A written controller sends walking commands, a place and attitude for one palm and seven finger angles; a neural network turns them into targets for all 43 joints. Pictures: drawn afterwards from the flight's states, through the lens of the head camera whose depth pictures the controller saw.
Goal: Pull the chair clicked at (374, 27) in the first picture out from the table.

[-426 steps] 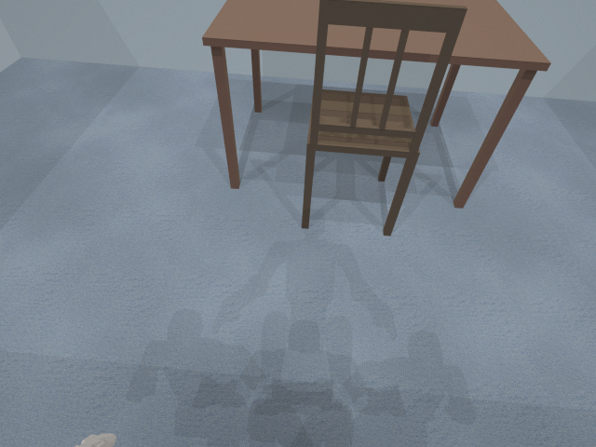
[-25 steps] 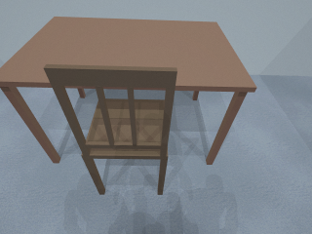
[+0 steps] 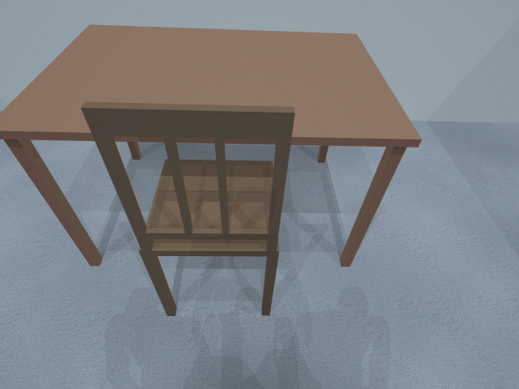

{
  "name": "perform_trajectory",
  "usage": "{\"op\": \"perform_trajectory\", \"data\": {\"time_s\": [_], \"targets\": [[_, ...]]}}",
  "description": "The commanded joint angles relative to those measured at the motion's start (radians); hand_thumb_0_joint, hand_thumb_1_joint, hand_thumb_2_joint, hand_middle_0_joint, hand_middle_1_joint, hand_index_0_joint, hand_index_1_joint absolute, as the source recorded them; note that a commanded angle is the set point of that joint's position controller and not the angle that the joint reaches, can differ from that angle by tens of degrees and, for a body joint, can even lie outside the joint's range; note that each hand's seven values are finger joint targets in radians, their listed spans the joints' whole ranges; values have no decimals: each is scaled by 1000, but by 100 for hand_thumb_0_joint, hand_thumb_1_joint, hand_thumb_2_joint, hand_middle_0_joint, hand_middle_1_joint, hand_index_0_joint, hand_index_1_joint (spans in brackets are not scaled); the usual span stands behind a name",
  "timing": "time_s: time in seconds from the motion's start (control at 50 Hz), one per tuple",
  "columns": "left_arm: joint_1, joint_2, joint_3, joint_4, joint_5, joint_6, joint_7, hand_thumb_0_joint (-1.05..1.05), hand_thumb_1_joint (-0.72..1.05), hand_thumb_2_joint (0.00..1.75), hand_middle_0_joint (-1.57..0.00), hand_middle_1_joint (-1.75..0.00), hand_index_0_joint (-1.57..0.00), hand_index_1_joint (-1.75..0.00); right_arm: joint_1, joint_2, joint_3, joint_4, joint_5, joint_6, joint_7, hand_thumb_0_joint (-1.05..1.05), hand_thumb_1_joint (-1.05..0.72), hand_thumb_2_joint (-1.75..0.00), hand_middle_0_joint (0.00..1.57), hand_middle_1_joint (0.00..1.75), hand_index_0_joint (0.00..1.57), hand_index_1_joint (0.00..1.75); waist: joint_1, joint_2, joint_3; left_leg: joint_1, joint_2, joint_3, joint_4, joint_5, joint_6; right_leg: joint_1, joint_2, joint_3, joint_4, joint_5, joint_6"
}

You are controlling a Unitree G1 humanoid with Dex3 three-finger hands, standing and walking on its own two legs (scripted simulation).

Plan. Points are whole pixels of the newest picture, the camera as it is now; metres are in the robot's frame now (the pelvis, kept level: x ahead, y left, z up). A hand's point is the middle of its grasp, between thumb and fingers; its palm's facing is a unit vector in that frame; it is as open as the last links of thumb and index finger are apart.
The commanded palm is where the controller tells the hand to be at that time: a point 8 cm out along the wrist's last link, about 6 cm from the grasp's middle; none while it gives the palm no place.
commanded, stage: look again from close up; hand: left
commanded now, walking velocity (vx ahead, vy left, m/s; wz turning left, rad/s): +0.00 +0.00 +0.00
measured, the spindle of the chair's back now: (180, 190) +0.55 +0.22 -0.06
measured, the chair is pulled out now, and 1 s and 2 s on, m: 0.00 0.00 0.00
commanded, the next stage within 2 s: none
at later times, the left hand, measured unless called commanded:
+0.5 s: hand out of the picture -0.12 +0.16 -0.19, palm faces +0.16 -0.97 -0.17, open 7.3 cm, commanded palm none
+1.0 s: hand out of the picture -0.07 +0.22 -0.17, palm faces -0.01 -0.98 -0.20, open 7.3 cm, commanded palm none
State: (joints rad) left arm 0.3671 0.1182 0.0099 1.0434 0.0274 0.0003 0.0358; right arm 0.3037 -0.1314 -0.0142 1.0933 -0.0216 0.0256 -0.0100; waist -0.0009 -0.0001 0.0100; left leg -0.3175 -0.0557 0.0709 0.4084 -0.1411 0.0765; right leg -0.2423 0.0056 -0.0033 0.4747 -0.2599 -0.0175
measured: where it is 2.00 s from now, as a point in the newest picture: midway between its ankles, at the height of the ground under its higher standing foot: outside the picture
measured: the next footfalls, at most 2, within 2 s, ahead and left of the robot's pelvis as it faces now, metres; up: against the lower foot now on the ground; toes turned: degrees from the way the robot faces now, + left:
left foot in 0.64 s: -0.03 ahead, +0.12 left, +0.00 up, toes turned +0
right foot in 0.88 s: -0.07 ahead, -0.08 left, +0.00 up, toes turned +1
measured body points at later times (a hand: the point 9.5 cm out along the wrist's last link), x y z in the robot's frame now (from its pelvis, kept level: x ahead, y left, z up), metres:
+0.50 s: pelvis -0.05 +0.01 -0.01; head -0.06 +0.02 +0.44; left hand -0.13 +0.21 -0.17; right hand +0.00 -0.22 -0.16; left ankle +0.07 +0.06 -0.71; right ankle +0.03 -0.13 -0.73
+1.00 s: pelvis -0.10 +0.05 +0.00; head -0.09 +0.05 +0.45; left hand -0.07 +0.27 -0.16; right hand -0.12 -0.16 -0.16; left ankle -0.07 +0.12 -0.74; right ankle -0.11 -0.08 -0.74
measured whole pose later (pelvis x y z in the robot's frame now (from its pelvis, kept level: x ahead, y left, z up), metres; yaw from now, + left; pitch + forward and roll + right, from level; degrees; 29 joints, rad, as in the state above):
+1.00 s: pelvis -0.10 +0.05 +0.00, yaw -1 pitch +0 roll +0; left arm 0.28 0.16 0.01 1.04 0.01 0.00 0.04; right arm 0.33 -0.12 0.00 1.10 -0.01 -0.01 -0.02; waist -0.02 -0.01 0.02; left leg -0.24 -0.05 0.05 0.44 -0.19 0.07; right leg -0.19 0.00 0.04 0.45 -0.25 0.01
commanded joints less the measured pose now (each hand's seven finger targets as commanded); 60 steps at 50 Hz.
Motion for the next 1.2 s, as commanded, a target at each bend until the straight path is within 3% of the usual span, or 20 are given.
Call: {"op": "perform_trajectory", "data": {"time_s": [0.0, 0.24, 0.36, 0.4, 0.42, 0.44, 0.46, 0.48, 0.5, 0.52, 0.58, 0.62, 0.64, 0.7, 0.78, 0.82, 0.88, 0.92, 1.0, 1.18], "targets": [[107, 73, 12, -10, -6, -15, -1, 0, 90, 90, -20, -30, -20, -30, 25, -107, -19, -43, 4, -21, -11, 0, -90, -90, 20, 30, 20, 30, -3, -19, 57, 26, 132, -193, -131, -326, -37, -100, -71, 117, -137, -209, -46], [151, 69, 17, 14, -2, 0, -3, 0, 90, 90, -20, -30, -20, -30, 11, -129, -23, -37, 2, -14, -12, 0, -90, -90, 20, 30, 20, 30, 13, 44, 63, -33, 154, -227, -205, -455, -37, -78, -20, 56, -63, -208, -28], [385, 38, 46, 57, 5, 38, -1, 0, 90, 90, -20, -30, -20, -30, -137, -171, -47, -85, 1, 9, -8, 0, -90, -90, 20, 30, 20, 30, 116, 82, 16, -320, 178, -177, -272, -531, -31, 217, 42, -71, 211, -133, -25], [428, 34, 48, 57, 10, 40, 7, 0, 90, 90, -20, -30, -20, -30, -171, -158, -52, -109, 1, 18, -3, 0, -90, -90, 20, 30, 20, 30, 129, -4, 56, -336, 119, -127, -146, -543, -47, 167, -5, 0, 89, -200, -47], [381, 62, 47, 32, 15, 35, 12, 0, 90, 90, -20, -30, -20, -30, -152, -121, -51, -123, 6, 29, 0, 0, -90, -90, 20, 30, 20, 30, 96, -156, 102, -256, 21, -72, 53, -499, -79, -36, -96, 175, -142, -426, -87], [228, 120, 54, -23, 16, 30, 21, 0, 90, 90, -20, -30, -20, -30, -84, -80, -65, -117, 9, 52, -4, 0, -90, -90, 20, 30, 20, 30, 22, -325, 108, -21, -61, -14, 544, -276, -108, -402, -306, 433, -442, -673, -162], [-30, 152, 55, -110, 14, 23, 33, 0, 90, 90, -20, -30, -20, -30, 34, -102, -87, -103, 9, 67, -5, 0, -90, -90, 20, 30, 20, 30, -97, -321, 112, 94, -32, -141, 893, -236, -90, -645, -388, 512, -488, -614, -193], [-231, 161, 56, -169, 11, 6, 43, 0, 90, 90, -20, -30, -20, -30, 147, -114, -90, -70, 1, 61, 4, 0, -90, -90, 20, 30, 20, 30, -182, -235, 61, 142, 18, -179, 1010, -181, -80, -679, -333, 375, -402, -417, -157], [-254, 138, 48, -182, 14, -8, 39, 0, 90, 90, -20, -30, -20, -30, 201, -72, -71, -66, 5, 29, 7, 0, -90, -90, 20, 30, 20, 30, -187, -166, 60, 134, 33, -128, 860, -229, -73, -612, -264, 250, -334, -340, -116], [-179, 138, 49, -162, 18, -8, 35, 0, 90, 90, -20, -30, -20, -30, 187, -44, -53, -72, 10, 7, 7, 0, -90, -90, 20, 30, 20, 30, -138, -139, 75, 98, 38, -83, 593, -291, -62, -474, -219, 187, -267, -287, -91], [31, 129, 50, -79, 6, 19, 18, 0, 90, 90, -20, -30, -20, -30, 117, -23, -14, -70, 11, -22, -6, 0, -90, -90, 20, 30, 20, 30, -19, -28, 169, 140, 12, -20, -77, -236, -58, -336, -104, 151, -26, -369, -52], [100, 61, 50, -81, -15, 16, 7, 0, 90, 90, -20, -30, -20, -30, 77, -120, -29, -101, -4, -34, -20, 0, -90, -90, 20, 30, 20, 30, 7, 218, 79, -14, 258, -307, -201, -335, 31, -214, 20, 24, 328, -178, 18], [66, 78, 52, -76, -8, 32, 8, 0, 90, 90, -20, -30, -20, -30, -9, -125, -23, -119, -3, -41, -28, 0, -90, -90, 20, 30, 20, 30, 29, 253, 88, -140, 311, -429, -264, -450, 78, -190, 2, 56, 472, -137, 26], [64, 74, 48, -66, -1, 36, 6, 0, 90, 90, -20, -30, -20, -30, -134, -126, -21, -146, -4, -38, -24, 0, -90, -90, 20, 30, 20, 30, 77, 76, 153, -307, 296, -413, -263, -438, 107, -127, -27, 82, 612, -108, 10], [7, 44, 23, -63, -10, 4, -4, 0, 90, 90, -20, -30, -20, -30, 5, -105, -15, -81, -4, -43, -31, 0, -90, -90, 20, 30, 20, 30, 17, 83, 102, -6, 237, -320, -178, -229, 77, -83, -30, 14, 134, -147, 6], [24, 61, 17, -45, -15, -6, 0, 0, 90, 90, -20, -30, -20, -30, 50, -91, -10, -59, 6, -44, -29, 0, -90, -90, 20, 30, 20, 30, 22, 25, 92, -38, 200, -297, -135, -249, 34, 58, -40, 63, -90, 9, -9], [18, 99, 9, -35, -17, -11, 5, 0, 90, 90, -20, -30, -20, -30, 64, -68, -2, -46, 12, -54, -16, 0, -90, -90, 20, 30, 20, 30, 4, 57, 46, 41, 131, -228, -127, -154, -28, 39, -108, 119, -100, 54, -48], [-12, 92, 4, -23, -18, -26, 3, 0, 90, 90, -20, -30, -20, -30, 59, -93, -5, -40, 11, -54, -19, 0, -90, -90, 20, 30, 20, 30, -4, -106, 4, 94, 135, -179, -75, -77, -31, 38, -92, 124, -111, 91, -37], [-28, 102, 3, -22, -19, -19, -1, 0, 90, 90, -20, -30, -20, -30, 50, -104, -2, -23, 12, -51, -17, 0, -90, -90, 20, 30, 20, 30, -5, -7, 38, 91, 148, -197, -132, -174, -33, 3, -78, 119, -123, 8, -28], [10, 95, -7, 16, -15, -23, -1, 0, 90, 90, -20, -30, -20, -30, 37, -106, 1, 1, 15, -49, -17, 0, -90, -90, 20, 30, 20, 30, -1, 1, 55, 107, 151, -192, -143, -169, -30, -12, -81, 117, -135, 35, -25]]}}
